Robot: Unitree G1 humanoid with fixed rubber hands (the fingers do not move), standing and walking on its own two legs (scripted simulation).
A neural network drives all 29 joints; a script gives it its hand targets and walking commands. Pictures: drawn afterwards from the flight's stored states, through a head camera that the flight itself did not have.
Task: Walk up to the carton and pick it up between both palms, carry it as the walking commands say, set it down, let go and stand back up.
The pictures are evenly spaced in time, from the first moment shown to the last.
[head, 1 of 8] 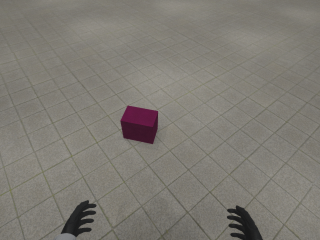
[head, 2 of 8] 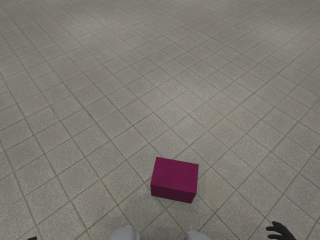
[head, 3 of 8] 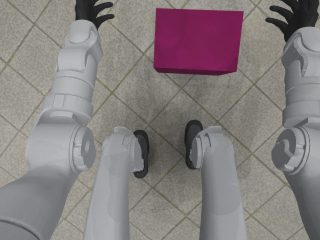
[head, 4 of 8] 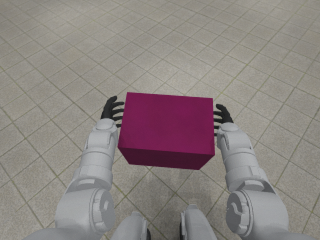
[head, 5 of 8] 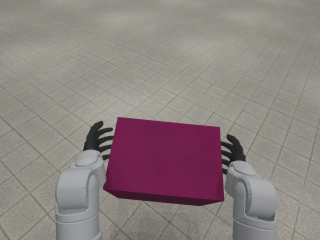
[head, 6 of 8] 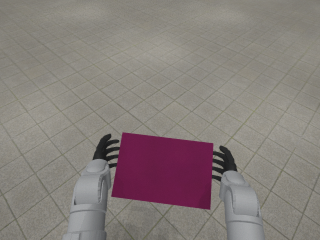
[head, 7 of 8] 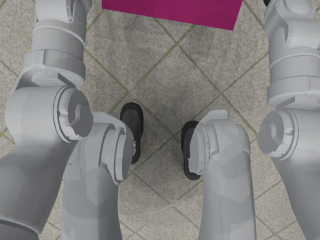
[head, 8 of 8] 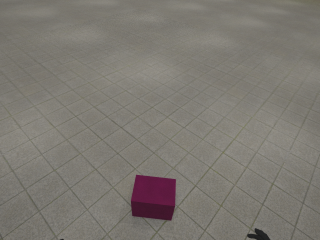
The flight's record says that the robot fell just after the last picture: no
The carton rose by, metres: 0.69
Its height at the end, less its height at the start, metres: +0.00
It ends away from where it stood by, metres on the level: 2.13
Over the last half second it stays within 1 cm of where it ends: yes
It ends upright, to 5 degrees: yes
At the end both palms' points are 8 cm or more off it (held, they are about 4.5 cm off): yes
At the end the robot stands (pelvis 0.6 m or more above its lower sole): yes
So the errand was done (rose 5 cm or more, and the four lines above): yes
